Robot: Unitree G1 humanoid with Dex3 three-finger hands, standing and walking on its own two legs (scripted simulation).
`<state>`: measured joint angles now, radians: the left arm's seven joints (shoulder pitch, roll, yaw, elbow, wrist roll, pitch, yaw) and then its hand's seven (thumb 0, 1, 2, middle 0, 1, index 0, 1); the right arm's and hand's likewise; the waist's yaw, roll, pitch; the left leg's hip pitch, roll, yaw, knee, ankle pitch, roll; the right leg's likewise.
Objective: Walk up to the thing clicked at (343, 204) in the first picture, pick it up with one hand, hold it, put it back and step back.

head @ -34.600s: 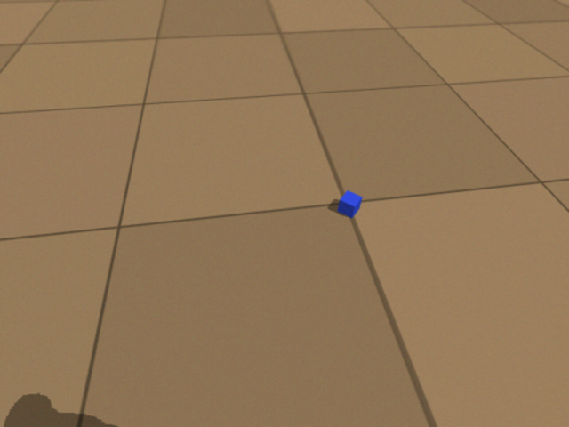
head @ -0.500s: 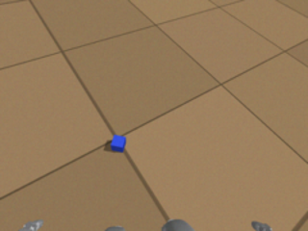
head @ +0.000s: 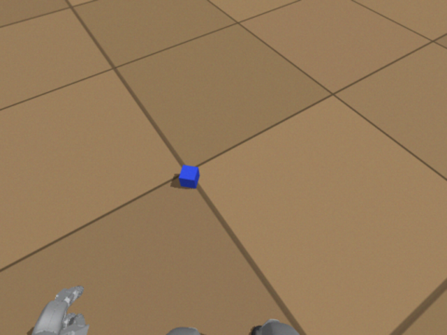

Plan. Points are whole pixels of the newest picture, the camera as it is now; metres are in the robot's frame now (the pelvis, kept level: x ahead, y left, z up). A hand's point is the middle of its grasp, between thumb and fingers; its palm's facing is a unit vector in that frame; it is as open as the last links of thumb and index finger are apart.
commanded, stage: step back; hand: left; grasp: from above
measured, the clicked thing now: (189, 176) +0.86 +0.21 -0.72
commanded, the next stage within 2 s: stand in 1.56 s
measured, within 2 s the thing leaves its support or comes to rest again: neither
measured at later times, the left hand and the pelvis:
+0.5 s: hand out of the picture -0.14 +0.23 -0.15, palm faces -0.05 -0.92 -0.40, open 7.4 cm; pelvis -0.18 -0.04 -0.01, yaw -4 degrees
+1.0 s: hand out of the picture -0.11 +0.23 -0.13, palm faces +0.00 -0.91 -0.41, open 7.4 cm; pelvis -0.20 -0.05 +0.00, yaw +0 degrees
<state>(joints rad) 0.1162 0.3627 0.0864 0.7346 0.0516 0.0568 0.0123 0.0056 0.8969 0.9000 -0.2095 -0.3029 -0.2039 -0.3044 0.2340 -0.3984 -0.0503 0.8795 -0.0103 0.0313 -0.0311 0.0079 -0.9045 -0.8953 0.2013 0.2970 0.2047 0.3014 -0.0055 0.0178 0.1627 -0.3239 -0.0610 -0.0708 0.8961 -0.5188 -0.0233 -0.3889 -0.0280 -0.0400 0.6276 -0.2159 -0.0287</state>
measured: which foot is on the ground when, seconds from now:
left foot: up 0.00-0.04, down 0.06-0.44, up 0.46-0.70, down 0.72-1.00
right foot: down 0.00-0.08, up 0.10-0.40, down 0.42-0.76, up 0.78-0.98, down 1.00-1.00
